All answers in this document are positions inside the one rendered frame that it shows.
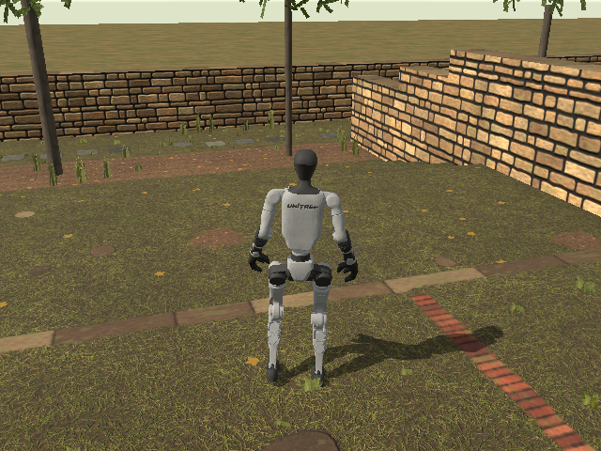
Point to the robot left foot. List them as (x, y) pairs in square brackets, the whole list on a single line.
[(272, 374)]

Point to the left robot upper arm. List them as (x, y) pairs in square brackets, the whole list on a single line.
[(274, 197)]

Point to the robot left hand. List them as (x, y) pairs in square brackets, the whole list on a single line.
[(252, 261)]

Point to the robot left forearm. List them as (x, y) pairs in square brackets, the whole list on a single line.
[(258, 245)]

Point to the robot right forearm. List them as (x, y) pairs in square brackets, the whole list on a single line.
[(347, 250)]

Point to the robot right hand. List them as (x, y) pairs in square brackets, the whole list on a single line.
[(348, 268)]

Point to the robot torso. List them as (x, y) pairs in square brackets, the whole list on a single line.
[(302, 217)]

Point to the right robot upper arm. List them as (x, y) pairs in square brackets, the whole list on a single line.
[(332, 200)]

